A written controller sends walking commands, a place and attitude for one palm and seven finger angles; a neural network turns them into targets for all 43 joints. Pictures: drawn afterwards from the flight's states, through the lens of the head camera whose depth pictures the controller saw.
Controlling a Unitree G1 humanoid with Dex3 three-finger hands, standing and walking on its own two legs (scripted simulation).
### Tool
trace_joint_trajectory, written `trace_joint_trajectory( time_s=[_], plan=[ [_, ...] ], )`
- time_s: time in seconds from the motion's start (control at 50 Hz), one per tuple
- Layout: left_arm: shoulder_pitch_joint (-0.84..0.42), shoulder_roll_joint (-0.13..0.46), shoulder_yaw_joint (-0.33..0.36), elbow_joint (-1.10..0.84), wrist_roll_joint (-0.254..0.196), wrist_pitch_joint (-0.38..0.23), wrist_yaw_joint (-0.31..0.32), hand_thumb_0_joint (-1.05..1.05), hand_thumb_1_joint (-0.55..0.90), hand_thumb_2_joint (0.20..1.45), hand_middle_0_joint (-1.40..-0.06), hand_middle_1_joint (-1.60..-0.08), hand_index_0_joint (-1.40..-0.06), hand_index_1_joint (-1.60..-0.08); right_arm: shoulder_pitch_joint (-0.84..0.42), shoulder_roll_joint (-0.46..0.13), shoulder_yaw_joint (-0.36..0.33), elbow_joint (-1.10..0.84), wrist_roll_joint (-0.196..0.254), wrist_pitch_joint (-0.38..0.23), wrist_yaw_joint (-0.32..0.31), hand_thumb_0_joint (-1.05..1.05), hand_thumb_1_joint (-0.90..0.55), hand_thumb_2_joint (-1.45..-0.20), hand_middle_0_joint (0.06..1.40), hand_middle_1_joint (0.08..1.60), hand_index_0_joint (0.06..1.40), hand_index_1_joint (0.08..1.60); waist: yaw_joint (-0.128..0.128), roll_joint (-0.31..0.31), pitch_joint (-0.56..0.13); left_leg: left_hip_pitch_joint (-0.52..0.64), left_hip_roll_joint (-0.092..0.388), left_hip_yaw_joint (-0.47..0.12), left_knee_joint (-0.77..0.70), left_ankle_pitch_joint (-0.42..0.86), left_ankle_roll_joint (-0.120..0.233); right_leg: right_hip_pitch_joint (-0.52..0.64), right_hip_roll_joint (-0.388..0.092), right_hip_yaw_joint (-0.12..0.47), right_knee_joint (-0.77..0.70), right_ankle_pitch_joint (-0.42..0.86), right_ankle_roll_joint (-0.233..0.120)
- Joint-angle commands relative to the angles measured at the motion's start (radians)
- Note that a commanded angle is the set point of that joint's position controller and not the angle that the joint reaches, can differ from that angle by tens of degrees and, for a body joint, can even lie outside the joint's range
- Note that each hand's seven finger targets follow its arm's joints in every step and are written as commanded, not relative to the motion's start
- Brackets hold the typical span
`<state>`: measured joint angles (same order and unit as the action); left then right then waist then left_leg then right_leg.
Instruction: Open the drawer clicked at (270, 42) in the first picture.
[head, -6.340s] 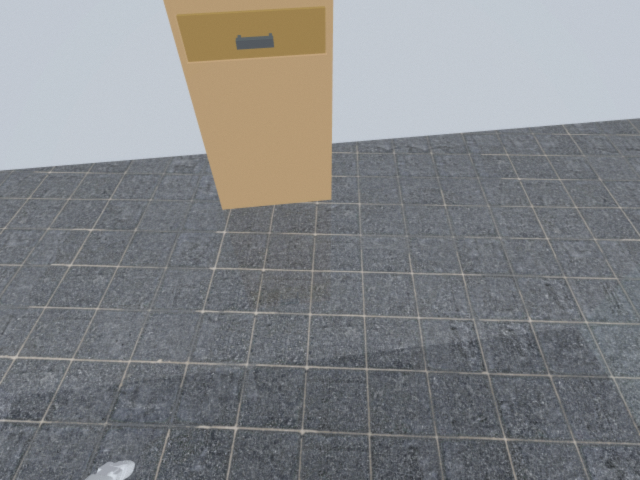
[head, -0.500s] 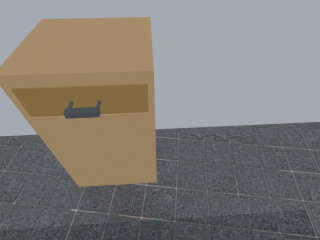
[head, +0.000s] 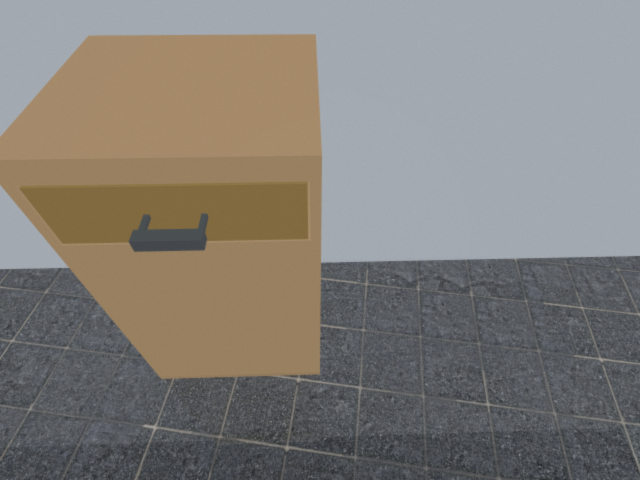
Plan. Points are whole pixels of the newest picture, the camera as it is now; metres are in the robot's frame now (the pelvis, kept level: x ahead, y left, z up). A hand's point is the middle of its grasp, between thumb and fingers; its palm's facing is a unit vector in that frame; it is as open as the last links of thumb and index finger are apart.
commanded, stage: come to a stop and stand still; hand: left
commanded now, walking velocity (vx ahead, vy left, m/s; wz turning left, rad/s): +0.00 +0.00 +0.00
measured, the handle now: (172, 229) +0.49 +0.29 -0.02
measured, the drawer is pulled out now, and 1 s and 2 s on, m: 0.00 0.00 0.00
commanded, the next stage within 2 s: look again from close up in 0.26 s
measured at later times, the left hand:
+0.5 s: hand out of the picture +0.00 +0.19 -0.17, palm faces +0.01 -0.97 -0.24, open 7.3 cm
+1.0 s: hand out of the picture -0.03 +0.25 -0.18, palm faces -0.01 -0.98 -0.22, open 7.3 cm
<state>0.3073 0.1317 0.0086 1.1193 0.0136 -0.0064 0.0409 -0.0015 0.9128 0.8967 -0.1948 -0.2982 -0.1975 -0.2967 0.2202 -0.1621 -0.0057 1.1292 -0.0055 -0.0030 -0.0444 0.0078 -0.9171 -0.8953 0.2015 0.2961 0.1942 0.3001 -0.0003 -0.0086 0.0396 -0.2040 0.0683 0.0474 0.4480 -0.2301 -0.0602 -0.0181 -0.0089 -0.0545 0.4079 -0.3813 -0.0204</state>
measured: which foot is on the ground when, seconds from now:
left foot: down 0.00-1.00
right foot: down 0.00-1.00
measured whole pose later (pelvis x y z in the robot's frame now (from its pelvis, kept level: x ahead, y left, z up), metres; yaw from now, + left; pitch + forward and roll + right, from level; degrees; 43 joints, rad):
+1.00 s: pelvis -0.05 +0.06 +0.00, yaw +0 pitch -1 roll -1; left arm 0.32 0.21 0.00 0.97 0.03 0.02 0.03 0.00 0.91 0.90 -0.19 -0.30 -0.20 -0.30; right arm 0.24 -0.17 -0.01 0.99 -0.02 0.02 0.00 0.00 -0.91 -0.90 0.20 0.30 0.20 0.30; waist 0.00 -0.02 0.02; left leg -0.32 0.03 0.07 0.54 -0.21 0.03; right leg -0.13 -0.06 -0.03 0.49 -0.34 0.05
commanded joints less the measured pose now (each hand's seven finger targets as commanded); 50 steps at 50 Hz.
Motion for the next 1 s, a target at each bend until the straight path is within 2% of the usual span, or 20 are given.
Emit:
trace_joint_trajectory(
  time_s=[0.0,0.32,0.34,0.36,0.38,0.4,0.42,0.44,0.46,0.48,0.52,0.54,0.56,0.58,0.6,0.66,0.76,0.9,0.96,0.98],
  plan=[
    [0.097,0.11,0.021,-0.014,-0.005,-0.004,0.008,0.0,0.9,0.9,-0.2,-0.3,-0.2,-0.3,0.072,-0.082,-0.013,-0.014,-0.004,-0.006,-0.004,0.0,-0.9,-0.9,0.2,0.3,0.2,0.3,0.001,-0.006,-0.006,0.12,0.045,-0.026,0.008,0.42,0.064,-0.105,-0.105,0.046,-0.05,0.561,0.007],
    [0.089,0.13,0.022,-0.021,-0.006,-0.005,0.009,0.0,0.9,0.9,-0.2,-0.3,-0.2,-0.3,0.063,-0.095,-0.011,-0.013,-0.004,-0.006,-0.002,0.0,-0.9,-0.9,0.2,0.3,0.2,0.3,0.005,-0.027,0.004,0.127,0.042,-0.024,-0.012,0.398,0.064,-0.084,-0.108,0.042,-0.063,0.561,0.007],
    [0.079,0.25,0.007,-0.094,0.012,-0.027,0.004,0.0,0.9,0.9,-0.2,-0.3,-0.2,-0.3,0.046,-0.15,-0.014,-0.142,-0.01,-0.008,0.019,0.0,-0.9,-0.9,0.2,0.3,0.2,0.3,-0.005,-0.003,0.126,0.046,0.017,-0.043,0.057,0.254,0.073,-0.176,-0.11,0.056,-0.07,0.523,0.005],
    [0.059,0.195,0.028,-0.102,0.011,-0.032,0.011,0.0,0.9,0.9,-0.2,-0.3,-0.2,-0.3,0.033,-0.14,-0.024,-0.164,-0.023,-0.018,0.016,0.0,-0.9,-0.9,0.2,0.3,0.2,0.3,-0.01,0.045,0.073,-0.013,0.011,-0.024,0.112,0.202,0.076,-0.197,-0.135,0.095,-0.005,0.574,-0.006],
    [0.06,0.198,0.03,-0.123,0.009,-0.037,0.012,0.0,0.9,0.9,-0.2,-0.3,-0.2,-0.3,0.049,-0.107,-0.029,-0.183,-0.026,-0.018,0.01,0.0,-0.9,-0.9,0.2,0.3,0.2,0.3,-0.011,0.016,-0.019,-0.033,-0.002,-0.028,0.151,0.22,0.084,-0.125,-0.144,0.107,0.037,0.77,-0.014],
    [0.088,0.18,0.028,-0.12,0.007,-0.043,0.014,0.0,0.9,0.9,-0.2,-0.3,-0.2,-0.3,0.055,-0.09,-0.023,-0.192,-0.02,-0.021,0.008,0.0,-0.9,-0.9,0.2,0.3,0.2,0.3,0.0,-0.068,-0.08,-0.064,-0.011,-0.014,0.179,0.191,0.082,-0.066,-0.151,0.111,0.059,0.925,-0.012],
    [0.107,0.187,0.032,-0.128,0.007,-0.043,0.016,0.0,0.9,0.9,-0.2,-0.3,-0.2,-0.3,0.056,-0.09,-0.025,-0.208,-0.019,-0.02,0.009,0.0,-0.9,-0.9,0.2,0.3,0.2,0.3,0.008,-0.179,-0.09,-0.132,-0.033,-0.002,0.201,0.087,0.079,0.002,-0.163,0.111,0.081,1.088,-0.021],
    [0.118,0.19,0.023,-0.14,0.005,-0.036,0.015,0.0,0.9,0.9,-0.2,-0.3,-0.2,-0.3,0.067,-0.085,-0.02,-0.221,-0.02,-0.015,0.011,0.0,-0.9,-0.9,0.2,0.3,0.2,0.3,0.004,-0.24,-0.109,-0.156,-0.052,0.014,0.196,-0.006,0.088,0.052,-0.167,0.122,0.118,1.2,-0.029],
    [0.112,0.188,0.026,-0.153,0.006,-0.03,0.015,0.0,0.9,0.9,-0.2,-0.3,-0.2,-0.3,0.071,-0.092,-0.027,-0.22,-0.018,-0.012,0.01,0.0,-0.9,-0.9,0.2,0.3,0.2,0.3,0.0,-0.238,-0.094,-0.16,-0.052,0.018,0.188,-0.035,0.094,0.042,-0.175,0.108,0.125,1.172,-0.032],
    [0.109,0.188,0.027,-0.171,0.007,-0.023,0.015,0.0,0.9,0.9,-0.2,-0.3,-0.2,-0.3,0.073,-0.095,-0.03,-0.223,-0.016,-0.008,0.008,0.0,-0.9,-0.9,0.2,0.3,0.2,0.3,-0.001,-0.193,-0.069,-0.149,-0.053,0.022,0.171,-0.004,0.097,0.012,-0.164,0.102,0.129,1.113,-0.034],
    [0.1,0.189,0.027,-0.194,0.004,-0.012,0.015,0.0,0.9,0.9,-0.2,-0.3,-0.2,-0.3,0.092,-0.103,-0.035,-0.215,-0.015,-0.007,0.005,0.0,-0.9,-0.9,0.2,0.3,0.2,0.3,-0.01,-0.072,-0.065,-0.053,-0.033,0.015,0.133,0.249,0.105,-0.064,-0.126,0.079,0.154,0.95,-0.023],
    [0.103,0.182,0.021,-0.211,0.004,-0.005,0.014,0.0,0.9,0.9,-0.2,-0.3,-0.2,-0.3,0.121,-0.114,-0.035,-0.204,-0.017,-0.008,0.007,0.0,-0.9,-0.9,0.2,0.3,0.2,0.3,-0.015,-0.001,-0.077,0.02,-0.009,0.003,0.146,0.413,0.114,-0.11,-0.094,0.065,0.169,0.802,-0.013],
    [0.106,0.18,0.023,-0.214,0.001,0.0,0.013,0.0,0.9,0.9,-0.2,-0.3,-0.2,-0.3,0.113,-0.133,-0.041,-0.196,-0.014,-0.004,0.008,0.0,-0.9,-0.9,0.2,0.3,0.2,0.3,-0.007,0.035,-0.063,0.052,0.023,-0.021,0.16,0.488,0.118,-0.163,-0.081,0.048,0.143,0.636,-0.003],
    [0.105,0.179,0.024,-0.217,0.001,0.005,0.012,0.0,0.9,0.9,-0.2,-0.3,-0.2,-0.3,0.094,-0.146,-0.045,-0.2,-0.011,0.002,0.009,0.0,-0.9,-0.9,0.2,0.3,0.2,0.3,0.0,0.047,-0.033,0.04,0.042,-0.039,0.151,0.478,0.114,-0.193,-0.071,0.047,0.104,0.484,-0.001],
    [0.103,0.178,0.024,-0.216,0.002,0.007,0.011,0.0,0.9,0.9,-0.2,-0.3,-0.2,-0.3,0.076,-0.145,-0.045,-0.206,-0.01,0.003,0.011,0.0,-0.9,-0.9,0.2,0.3,0.2,0.3,0.002,0.04,-0.013,0.019,0.043,-0.046,0.14,0.434,0.111,-0.2,-0.07,0.051,0.079,0.418,-0.002],
    [0.095,0.171,0.02,-0.219,0.005,0.011,0.008,0.0,0.9,0.9,-0.2,-0.3,-0.2,-0.3,0.07,-0.154,-0.043,-0.202,-0.013,-0.001,0.016,0.0,-0.9,-0.9,0.2,0.3,0.2,0.3,0.002,0.045,-0.034,0.03,0.05,-0.058,0.113,0.426,0.114,-0.192,-0.058,0.046,0.081,0.33,0.0],
    [0.077,0.165,0.015,-0.209,0.006,0.017,0.0,0.0,0.9,0.9,-0.2,-0.3,-0.2,-0.3,0.034,-0.164,-0.04,-0.205,-0.014,-0.001,0.021,0.0,-0.9,-0.9,0.2,0.3,0.2,0.3,0.008,0.064,-0.005,-0.028,0.054,-0.09,0.019,0.167,0.118,-0.2,-0.053,0.044,0.041,0.135,0.01],
    [0.082,0.162,0.011,-0.182,0.009,0.015,-0.006,0.0,0.9,0.9,-0.2,-0.3,-0.2,-0.3,0.027,-0.163,-0.042,-0.198,-0.014,0.008,0.031,0.0,-0.9,-0.9,0.2,0.3,0.2,0.3,0.008,0.054,0.045,-0.107,0.049,-0.125,-0.107,-0.171,0.106,-0.215,-0.057,0.037,0.007,0.05,0.014],
    [0.099,0.158,0.011,-0.169,0.011,0.014,-0.006,0.0,0.9,0.9,-0.2,-0.3,-0.2,-0.3,0.039,-0.164,-0.042,-0.188,-0.013,0.009,0.033,0.0,-0.9,-0.9,0.2,0.3,0.2,0.3,0.008,0.047,0.023,-0.105,0.05,-0.133,-0.128,-0.199,0.105,-0.203,-0.057,0.033,0.004,0.045,0.016],
    [0.101,0.158,0.0,-0.156,0.021,-0.004,0.028,0.0,0.9,0.9,-0.2,-0.3,-0.2,-0.3,-0.029,-0.179,-0.034,-0.243,-0.004,-0.002,0.029,0.0,-0.9,-0.9,0.2,0.3,0.2,0.3,0.025,0.053,0.133,-0.136,0.027,-0.046,0.078,-0.017,0.064,-0.29,-0.092,0.093,-0.04,0.152,0.0]
  ],
)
